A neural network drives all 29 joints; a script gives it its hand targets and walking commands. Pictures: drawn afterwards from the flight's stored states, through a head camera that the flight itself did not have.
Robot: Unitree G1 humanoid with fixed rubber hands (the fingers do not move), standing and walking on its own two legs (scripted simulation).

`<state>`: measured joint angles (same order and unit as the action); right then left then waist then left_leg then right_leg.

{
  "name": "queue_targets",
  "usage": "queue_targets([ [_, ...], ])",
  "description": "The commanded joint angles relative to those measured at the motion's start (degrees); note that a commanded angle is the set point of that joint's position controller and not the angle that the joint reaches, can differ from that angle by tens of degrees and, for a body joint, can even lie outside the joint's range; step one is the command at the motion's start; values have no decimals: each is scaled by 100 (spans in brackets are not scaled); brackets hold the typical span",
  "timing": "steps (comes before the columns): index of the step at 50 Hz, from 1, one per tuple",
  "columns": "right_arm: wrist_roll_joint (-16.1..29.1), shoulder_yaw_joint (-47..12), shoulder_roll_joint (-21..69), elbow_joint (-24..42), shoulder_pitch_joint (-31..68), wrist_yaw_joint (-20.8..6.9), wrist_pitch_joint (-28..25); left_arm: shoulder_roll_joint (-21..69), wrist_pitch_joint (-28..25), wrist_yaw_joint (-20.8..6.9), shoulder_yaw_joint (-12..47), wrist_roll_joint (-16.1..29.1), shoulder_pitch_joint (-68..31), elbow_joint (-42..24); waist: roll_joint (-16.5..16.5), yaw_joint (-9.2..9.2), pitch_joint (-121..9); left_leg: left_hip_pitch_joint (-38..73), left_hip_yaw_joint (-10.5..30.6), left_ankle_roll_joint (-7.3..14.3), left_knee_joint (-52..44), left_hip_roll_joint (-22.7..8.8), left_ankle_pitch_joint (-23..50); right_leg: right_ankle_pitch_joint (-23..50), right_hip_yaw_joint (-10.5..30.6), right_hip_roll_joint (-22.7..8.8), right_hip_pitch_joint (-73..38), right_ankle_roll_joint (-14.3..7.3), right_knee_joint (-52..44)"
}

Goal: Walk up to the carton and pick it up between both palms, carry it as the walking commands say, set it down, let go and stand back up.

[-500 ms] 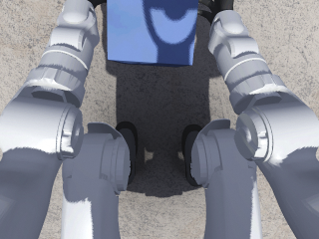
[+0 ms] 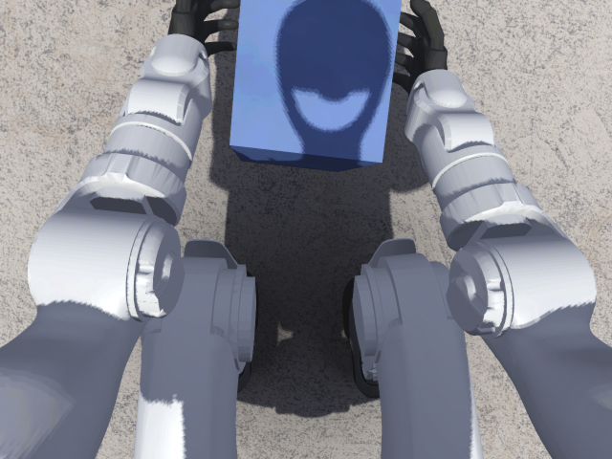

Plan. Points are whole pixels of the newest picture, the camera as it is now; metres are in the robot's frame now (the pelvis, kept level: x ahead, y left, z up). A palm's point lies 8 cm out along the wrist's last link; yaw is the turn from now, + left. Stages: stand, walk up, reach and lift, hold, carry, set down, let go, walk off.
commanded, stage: reach and lift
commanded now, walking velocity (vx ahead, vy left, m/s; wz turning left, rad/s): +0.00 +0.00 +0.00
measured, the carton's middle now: (308, 51) +0.55 +0.01 -0.22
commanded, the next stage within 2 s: none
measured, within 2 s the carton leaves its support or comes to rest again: neither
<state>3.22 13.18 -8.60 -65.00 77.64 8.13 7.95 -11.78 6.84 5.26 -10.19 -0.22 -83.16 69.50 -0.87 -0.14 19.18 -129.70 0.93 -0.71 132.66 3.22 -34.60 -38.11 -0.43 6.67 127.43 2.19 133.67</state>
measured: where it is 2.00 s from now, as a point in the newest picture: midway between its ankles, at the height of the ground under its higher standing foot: (302, 352)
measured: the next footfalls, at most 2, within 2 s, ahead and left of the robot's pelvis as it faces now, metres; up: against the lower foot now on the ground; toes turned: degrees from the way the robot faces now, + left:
none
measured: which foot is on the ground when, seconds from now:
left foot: down 0.00-1.00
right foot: down 0.00-1.00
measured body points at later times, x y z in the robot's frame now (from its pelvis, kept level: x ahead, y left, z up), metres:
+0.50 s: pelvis -0.02 +0.00 +0.02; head +0.33 +0.02 +0.29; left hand +0.54 +0.14 -0.12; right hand +0.53 -0.11 -0.13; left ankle +0.11 +0.12 -0.31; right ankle +0.10 -0.12 -0.31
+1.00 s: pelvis -0.03 +0.00 +0.06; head +0.32 +0.02 +0.32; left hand +0.54 +0.14 -0.07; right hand +0.53 -0.11 -0.07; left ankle +0.11 +0.12 -0.31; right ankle +0.10 -0.12 -0.31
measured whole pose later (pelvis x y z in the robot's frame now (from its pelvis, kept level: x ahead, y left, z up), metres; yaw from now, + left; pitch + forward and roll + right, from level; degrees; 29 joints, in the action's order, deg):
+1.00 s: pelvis -0.03 +0.00 +0.06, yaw +1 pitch +25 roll -2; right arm -5.2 22.4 -2.5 -42.5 81.8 13.6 19.0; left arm -10.5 18.0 8.0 -15.6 -5.2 -86.6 50.0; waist 0.0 0.0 30.0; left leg -117.5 3.9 -3.0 121.6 6.6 -29.4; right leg -33.3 0.5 8.2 115.0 3.3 122.5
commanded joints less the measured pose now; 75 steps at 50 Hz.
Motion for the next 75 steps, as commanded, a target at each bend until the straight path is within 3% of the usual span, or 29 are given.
queue_targets([
  [1, 354, -1277, 5583, 1620, 3923, -1306, -408, 5721, -69, -1258, 803, 86, -2029, -700, 17, 417, -5621, 2913, -174, 336, -1066, 533, 2070, 1915, -161, 477, -1998, -67, -1264],
  [7, 373, -1319, 5805, 1529, 3868, -1200, -358, 5886, -34, -1282, 946, 139, -2144, -965, -89, 306, -6104, 2952, -255, 322, -1078, 535, 2071, 2081, -153, 505, -2460, -33, -1388],
  [15, 459, -1555, 6138, 2254, 3929, -1008, -242, 6314, 127, -1237, 1522, 454, -2596, -1895, 229, 98, -7834, 3879, -256, 229, -1217, 608, 2652, 2654, -281, 550, -3316, -29, -1480],
  [21, 244, -1509, 6126, 2464, 4150, -1057, 47, 6545, 413, -1156, 1670, 393, -2857, -2078, 384, -113, -8482, 4743, -133, 179, -1518, 602, 2185, 1965, -491, 526, -3083, -75, -1620],
  [24, 330, -1649, 6123, 2909, 4499, -1129, 179, 6678, 576, -1091, 1736, 413, -2904, -2199, 464, -96, -9198, 5420, -111, 158, -1634, 607, 2242, 1906, -569, 493, -3194, -81, -1680],
  [27, 489, -1839, 6141, 3152, 4908, -1199, 318, 6767, 761, -1050, 1720, 379, -2870, -2062, 496, 50, -9604, 5809, -122, 174, -1758, 575, 2172, 1750, -580, 438, -3297, -68, -1766],
  [31, 359, -1803, 6194, 3014, 5090, -1311, 494, 6856, 913, -1105, 1480, 162, -2803, -1762, 455, 123, -9001, 5457, -208, 244, -1902, 562, 1968, 1521, -553, 374, -3200, -56, -1938],
  [34, 199, -1789, 6224, 3028, 5099, -1310, 576, 6852, 943, -1176, 1456, 99, -2984, -1893, 381, -4, -8919, 5191, -240, 254, -1932, 574, 1852, 1503, -507, 376, -3293, -58, -2051],
  [40, 138, -1880, 6378, 3194, 5164, -1123, 650, 6799, 926, -1227, 1856, 387, -3852, -2615, 278, -311, -9848, 5336, -282, 195, -2004, 555, 1935, 1831, -499, 378, -4138, -51, -2237],
  [46, -14, -1761, 6582, 2971, 4943, -1123, 802, 6794, 1042, -1294, 1736, 246, -3588, -2338, 281, -175, -9663, 5147, -368, 214, -2151, 526, 1700, 1614, -449, 392, -4203, -64, -2415],
  [54, 284, -2405, 7067, 3681, 5009, -1216, 923, 7319, 1192, -1272, 1760, 123, -2829, -2414, 96, 275, -10796, 5876, -420, 232, -2319, 608, 2596, 2340, -495, 424, -4685, 54, -2499],
  [60, 429, -2744, 7163, 3961, 4941, -1116, 971, 7347, 1180, -1210, 2155, 311, -3209, -3004, 18, 165, -11340, 6170, -357, 234, -2447, 609, 2770, 2580, -446, 425, -5050, 51, -2656],
  [65, 273, -2427, 7081, 3654, 4923, -1033, 1008, 7349, 1230, -1189, 2192, 308, -3542, -2978, 238, -17, -10874, 6108, -309, 220, -2709, 583, 2096, 1906, -375, 411, -4785, -24, -2942],
  [70, -118, -1711, 6921, 3065, 4712, -1129, 1115, 7448, 1405, -1269, 1794, 110, -3383, -2388, 504, -220, -10019, 5975, -275, 176, -3076, 547, 1161, 973, -396, 358, -4309, -123, -3245],
  [75, -340, -1413, 6875, 3004, 4669, -1301, 1241, 7587, 1547, -1324, 1501, -22, -3167, -2168, 528, -305, -10046, 6205, -267, 130, -3314, 569, 950, 836, -457, 322, -4328, -117, -3414],
])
